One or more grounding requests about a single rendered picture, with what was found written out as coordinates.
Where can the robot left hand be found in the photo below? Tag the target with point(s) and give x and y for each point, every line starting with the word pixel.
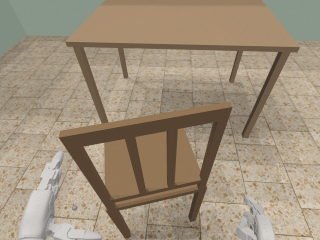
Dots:
pixel 36 221

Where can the robot right hand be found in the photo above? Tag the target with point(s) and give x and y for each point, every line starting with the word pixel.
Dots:
pixel 261 227

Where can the chair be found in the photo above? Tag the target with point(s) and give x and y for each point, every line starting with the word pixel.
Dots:
pixel 148 159

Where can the table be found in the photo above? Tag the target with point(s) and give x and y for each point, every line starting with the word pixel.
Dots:
pixel 213 25

